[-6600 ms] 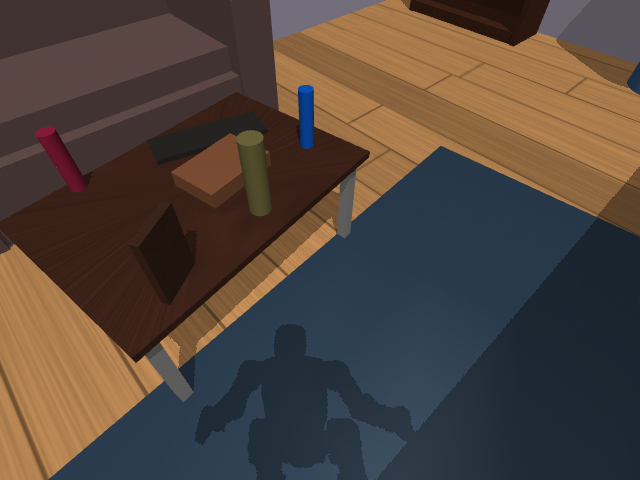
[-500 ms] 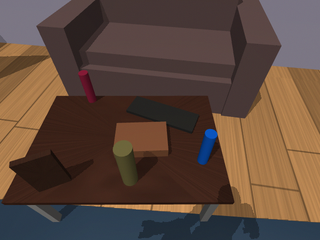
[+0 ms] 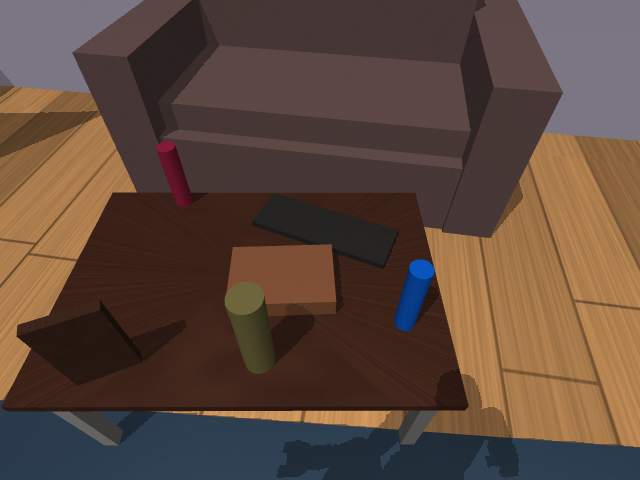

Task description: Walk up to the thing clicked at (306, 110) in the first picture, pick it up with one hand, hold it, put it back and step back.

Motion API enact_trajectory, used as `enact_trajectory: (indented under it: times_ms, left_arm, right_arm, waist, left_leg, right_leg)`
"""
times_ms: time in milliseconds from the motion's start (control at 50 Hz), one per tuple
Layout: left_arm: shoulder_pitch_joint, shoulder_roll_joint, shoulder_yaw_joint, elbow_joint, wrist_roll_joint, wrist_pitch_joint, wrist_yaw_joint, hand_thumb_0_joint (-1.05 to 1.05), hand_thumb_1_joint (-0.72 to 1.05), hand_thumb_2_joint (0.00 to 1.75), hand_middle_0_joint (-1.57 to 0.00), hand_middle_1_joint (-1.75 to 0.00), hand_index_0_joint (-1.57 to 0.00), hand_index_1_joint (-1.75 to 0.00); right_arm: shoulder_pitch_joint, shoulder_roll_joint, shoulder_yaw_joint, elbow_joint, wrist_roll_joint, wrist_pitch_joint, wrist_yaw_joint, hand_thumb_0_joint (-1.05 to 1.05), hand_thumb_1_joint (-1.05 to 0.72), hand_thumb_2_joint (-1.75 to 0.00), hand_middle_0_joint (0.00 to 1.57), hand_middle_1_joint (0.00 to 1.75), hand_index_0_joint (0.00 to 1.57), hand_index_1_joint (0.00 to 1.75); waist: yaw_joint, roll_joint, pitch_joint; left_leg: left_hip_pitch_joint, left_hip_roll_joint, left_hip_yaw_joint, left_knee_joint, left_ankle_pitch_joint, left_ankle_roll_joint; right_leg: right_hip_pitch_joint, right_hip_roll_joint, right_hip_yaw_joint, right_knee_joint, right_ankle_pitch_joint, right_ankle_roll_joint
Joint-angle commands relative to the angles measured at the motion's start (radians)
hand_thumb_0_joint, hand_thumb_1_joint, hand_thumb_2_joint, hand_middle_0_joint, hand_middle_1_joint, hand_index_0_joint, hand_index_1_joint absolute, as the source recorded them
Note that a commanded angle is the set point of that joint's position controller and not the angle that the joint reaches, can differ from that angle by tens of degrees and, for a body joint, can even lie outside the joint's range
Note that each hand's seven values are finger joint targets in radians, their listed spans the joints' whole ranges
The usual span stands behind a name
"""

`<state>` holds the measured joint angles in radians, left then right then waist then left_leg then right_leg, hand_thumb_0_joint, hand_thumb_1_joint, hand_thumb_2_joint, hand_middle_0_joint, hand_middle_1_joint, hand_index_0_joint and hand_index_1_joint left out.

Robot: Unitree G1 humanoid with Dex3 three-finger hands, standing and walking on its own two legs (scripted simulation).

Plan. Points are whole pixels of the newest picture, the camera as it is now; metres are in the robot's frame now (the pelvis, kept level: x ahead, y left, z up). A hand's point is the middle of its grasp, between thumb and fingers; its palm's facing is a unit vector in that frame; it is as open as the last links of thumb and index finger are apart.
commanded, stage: stand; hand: right
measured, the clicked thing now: (412, 297) +0.54 -0.19 -0.25
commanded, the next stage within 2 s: go down in 0.64 s
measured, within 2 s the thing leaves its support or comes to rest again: neither
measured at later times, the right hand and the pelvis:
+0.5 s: hand out of the picture +0.08 -0.25 -0.16, palm faces -0.02 +0.94 -0.34, open 7.4 cm; pelvis +0.00 +0.00 +0.00, yaw +0 degrees
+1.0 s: hand out of the picture +0.16 -0.25 -0.15, palm faces +0.07 +0.95 -0.32, open 11.5 cm; pelvis -0.01 +0.00 -0.02, yaw +0 degrees
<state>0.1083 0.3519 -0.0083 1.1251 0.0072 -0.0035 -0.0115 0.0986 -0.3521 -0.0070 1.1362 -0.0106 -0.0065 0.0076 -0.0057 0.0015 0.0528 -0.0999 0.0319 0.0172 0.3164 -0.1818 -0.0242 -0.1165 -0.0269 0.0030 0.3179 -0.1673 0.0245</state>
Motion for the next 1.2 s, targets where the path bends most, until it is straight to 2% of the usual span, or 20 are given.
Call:
enact_trajectory:
  times_ms: [0, 340, 700, 720, 740, 760, 780, 800, 820, 840, 880, 900, 920, 960, 980, 1000, 1020, 1060, 1100, 1180]
  left_arm:
    - [-0.028, 0.218, 0.044, -0.060, 0.003, -0.026, 0.018, 0.00, 0.90, 0.90, -0.20, -0.30, -0.20, -0.30]
    - [-0.028, 0.222, 0.044, -0.060, 0.004, -0.025, 0.019, 0.00, 0.90, 0.90, -0.20, -0.30, -0.20, -0.30]
    - [-0.020, 0.217, 0.046, -0.062, 0.003, -0.027, 0.019, 0.00, 0.90, 0.90, -0.20, -0.30, -0.20, -0.30]
    - [-0.021, 0.216, 0.046, -0.060, 0.002, -0.026, 0.019, 0.00, 0.82, 0.82, -0.12, -0.22, -0.12, -0.22]
    - [-0.372, 0.050, 0.040, -0.411, -0.083, -0.134, 0.029, 0.00, 0.74, 0.74, -0.04, -0.14, -0.04, -0.14]
    - [-0.358, 0.112, 0.044, -0.456, -0.084, -0.155, 0.044, 0.00, 0.66, 0.66, -0.02, -0.06, -0.01, -0.06]
    - [-0.238, 0.144, 0.060, -0.351, -0.089, -0.149, 0.056, 0.00, 0.58, 0.58, -0.02, -0.03, -0.01, -0.04]
    - [-0.173, 0.180, 0.103, -0.289, -0.087, -0.136, 0.060, 0.00, 0.50, 0.50, -0.02, -0.04, -0.01, -0.04]
    - [-0.170, 0.276, 0.181, -0.314, -0.077, -0.127, 0.072, 0.00, 0.42, 0.42, -0.02, -0.04, -0.02, -0.04]
    - [-0.121, 0.252, 0.196, -0.317, -0.071, -0.131, 0.077, 0.00, 0.34, 0.34, -0.02, -0.04, -0.02, -0.04]
    - [-0.088, 0.130, 0.151, -0.291, -0.040, -0.125, 0.066, 0.00, 0.21, 0.19, -0.02, -0.04, -0.03, -0.04]
    - [0.001, 0.131, 0.176, -0.318, -0.034, -0.124, 0.065, 0.00, 0.14, 0.18, -0.03, -0.04, -0.03, -0.04]
    - [0.069, 0.175, 0.207, -0.400, -0.030, -0.126, 0.065, 0.00, 0.07, 0.15, -0.03, -0.04, -0.04, -0.04]
    - [0.138, 0.148, 0.195, -0.358, -0.031, -0.109, 0.053, 0.00, 0.00, 0.11, -0.04, -0.05, -0.05, -0.04]
    - [0.118, 0.135, 0.188, -0.365, -0.030, -0.103, 0.045, 0.00, -0.08, 0.10, -0.04, -0.05, -0.05, -0.04]
    - [0.091, 0.127, 0.185, -0.426, -0.034, -0.098, 0.037, 0.00, -0.15, 0.09, -0.05, -0.05, -0.05, -0.04]
    - [0.046, 0.121, 0.176, -0.450, -0.035, -0.096, 0.032, 0.00, -0.16, 0.10, -0.05, -0.05, -0.05, -0.04]
    - [-0.044, 0.118, 0.174, -0.499, -0.034, -0.104, 0.031, 0.00, -0.30, 0.07, -0.06, -0.05, -0.06, -0.05]
    - [-0.064, 0.115, 0.179, -0.522, -0.029, -0.119, 0.036, 0.00, -0.43, 0.05, -0.06, -0.05, -0.06, -0.06]
    - [-0.037, 0.130, 0.187, -0.622, -0.021, -0.150, 0.056, 0.00, -0.53, 0.04, -0.07, -0.05, -0.06, -0.06]
  right_arm:
    - [-0.040, -0.219, -0.037, -0.057, 0.003, -0.021, -0.012, 0.00, -0.90, -0.90, 0.20, 0.30, 0.20, 0.30]
    - [-0.039, -0.217, -0.037, -0.059, 0.002, -0.020, -0.012, 0.00, -0.90, -0.90, 0.20, 0.30, 0.20, 0.30]
    - [-0.023, -0.211, -0.037, -0.068, 0.002, -0.019, -0.012, 0.00, -0.90, -0.90, 0.20, 0.30, 0.20, 0.30]
    - [-0.024, -0.212, -0.035, -0.067, 0.003, -0.019, -0.012, 0.00, -0.82, -0.82, 0.12, 0.22, 0.12, 0.22]
    - [-0.375, -0.033, -0.002, -0.418, 0.073, -0.094, -0.021, 0.00, -0.74, -0.74, 0.04, 0.14, 0.04, 0.14]
    - [-0.340, -0.124, -0.033, -0.485, 0.069, -0.099, -0.032, 0.00, -0.66, -0.66, 0.04, 0.06, 0.04, 0.06]
    - [-0.235, -0.165, -0.044, -0.353, 0.069, -0.062, -0.036, 0.00, -0.58, -0.58, 0.05, 0.06, 0.04, 0.06]
    - [-0.175, -0.185, -0.068, -0.260, 0.064, -0.021, -0.041, 0.00, -0.50, -0.50, 0.04, 0.06, 0.04, 0.06]
    - [-0.126, -0.211, -0.112, -0.177, 0.052, 0.019, -0.045, 0.00, -0.42, -0.42, 0.04, 0.06, 0.04, 0.06]
    - [-0.182, -0.232, -0.130, -0.215, 0.033, 0.036, -0.043, 0.00, -0.34, -0.34, 0.05, 0.05, 0.04, 0.05]
    - [-0.259, -0.228, -0.151, -0.215, 0.001, 0.070, -0.028, 0.00, -0.18, -0.18, 0.06, 0.05, 0.05, 0.05]
    - [-0.109, -0.224, -0.176, -0.212, -0.007, 0.099, -0.015, 0.00, -0.15, -0.16, 0.07, 0.04, 0.06, 0.04]
    - [0.010, -0.209, -0.183, -0.247, -0.004, 0.132, -0.001, 0.00, -0.07, -0.13, 0.07, 0.04, 0.06, 0.04]
    - [-0.043, -0.229, -0.180, -0.366, -0.006, 0.188, 0.026, 0.00, -0.02, -0.09, 0.09, 0.03, 0.07, 0.03]
    - [-0.010, -0.233, -0.186, -0.383, -0.010, 0.220, 0.037, 0.00, 0.05, -0.09, 0.08, 0.04, 0.06, 0.04]
    - [-0.019, -0.199, -0.164, -0.404, -0.010, 0.249, 0.048, 0.00, 0.10, -0.08, 0.08, 0.04, 0.06, 0.04]
    - [-0.055, -0.192, -0.155, -0.447, -0.010, 0.266, 0.053, 0.00, 0.12, -0.08, 0.07, 0.04, 0.06, 0.04]
    - [-0.125, -0.201, -0.162, -0.503, -0.014, 0.278, 0.048, 0.00, 0.25, -0.06, 0.06, 0.05, 0.06, 0.05]
    - [-0.121, -0.188, -0.160, -0.547, -0.017, 0.277, 0.049, 0.00, 0.37, -0.04, 0.06, 0.05, 0.05, 0.05]
    - [-0.068, -0.210, -0.189, -0.653, -0.013, 0.267, 0.046, 0.00, 0.51, -0.03, 0.04, 0.06, 0.04, 0.06]
  waist:
    - [0.007, 0.000, -0.086]
    - [0.006, -0.011, -0.073]
    - [0.005, -0.009, -0.084]
    - [0.004, -0.001, -0.077]
    - [0.019, -0.078, -0.091]
    - [-0.006, -0.055, -0.116]
    - [0.002, -0.013, -0.076]
    - [0.006, -0.009, -0.070]
    - [0.021, 0.033, -0.137]
    - [0.033, 0.034, -0.234]
    - [0.000, 0.024, -0.244]
    - [0.000, 0.008, -0.283]
    - [0.017, 0.029, -0.358]
    - [0.028, -0.035, -0.299]
    - [0.009, -0.052, -0.297]
    - [0.023, -0.032, -0.282]
    - [0.015, -0.024, -0.270]
    - [0.017, -0.030, -0.230]
    - [0.011, -0.041, -0.205]
    - [0.016, -0.008, -0.299]
  left_leg:
    - [0.023, 0.107, -0.080, -0.045, 0.130, 0.037]
    - [0.020, 0.103, -0.083, -0.050, 0.112, 0.032]
    - [0.022, 0.104, -0.074, -0.038, 0.130, 0.040]
    - [0.022, 0.103, -0.076, -0.043, 0.129, 0.038]
    - [-0.130, -0.020, 0.015, 0.062, 0.085, 0.022]
    - [-0.091, -0.025, 0.015, 0.057, 0.039, 0.020]
    - [-0.120, -0.021, 0.019, 0.060, -0.006, 0.016]
    - [-0.176, -0.026, 0.028, 0.096, -0.013, 0.015]
    - [-0.190, -0.028, 0.035, 0.132, 0.016, 0.015]
    - [-0.177, -0.026, 0.039, 0.154, 0.048, 0.013]
    - [-0.199, -0.026, 0.029, 0.186, 0.064, 0.021]
    - [-0.173, -0.027, 0.031, 0.199, 0.088, 0.022]
    - [-0.144, -0.032, 0.035, 0.201, 0.140, 0.020]
    - [-0.187, -0.038, 0.042, 0.186, 0.175, 0.022]
    - [-0.183, -0.038, 0.046, 0.192, 0.187, 0.025]
    - [-0.200, -0.038, 0.044, 0.195, 0.171, 0.024]
    - [-0.217, -0.040, 0.047, 0.201, 0.128, 0.025]
    - [-0.266, -0.037, 0.047, 0.215, 0.047, 0.028]
    - [-0.302, -0.031, 0.038, 0.227, -0.028, 0.030]
    - [-0.295, -0.024, 0.025, 0.268, 0.008, 0.020]
  right_leg:
    - [0.008, -0.107, 0.075, -0.042, 0.135, -0.035]
    - [-0.004, -0.105, 0.073, -0.048, 0.110, -0.035]
    - [0.016, -0.110, 0.077, -0.041, 0.159, -0.039]
    - [0.015, -0.108, 0.075, -0.039, 0.155, -0.039]
    - [-0.095, 0.024, -0.040, 0.068, 0.064, -0.026]
    - [-0.085, 0.021, -0.030, 0.068, 0.023, -0.027]
    - [-0.113, 0.025, -0.025, 0.080, -0.012, -0.032]
    - [-0.156, 0.030, -0.027, 0.107, -0.023, -0.033]
    - [-0.159, 0.026, -0.022, 0.141, 0.009, -0.033]
    - [-0.129, 0.026, -0.019, 0.172, 0.042, -0.032]
    - [-0.197, 0.027, -0.017, 0.206, 0.065, -0.031]
    - [-0.180, 0.035, -0.022, 0.217, 0.083, -0.030]
    - [-0.136, 0.037, -0.028, 0.220, 0.127, -0.031]
    - [-0.126, 0.037, -0.031, 0.208, 0.164, -0.026]
    - [-0.131, 0.037, -0.031, 0.213, 0.182, -0.024]
    - [-0.161, 0.036, -0.030, 0.218, 0.157, -0.027]
    - [-0.196, 0.030, -0.022, 0.221, 0.117, -0.028]
    - [-0.245, 0.026, -0.014, 0.237, 0.036, -0.031]
    - [-0.280, 0.026, -0.012, 0.252, -0.041, -0.033]
    - [-0.267, 0.030, -0.013, 0.313, -0.005, -0.034]
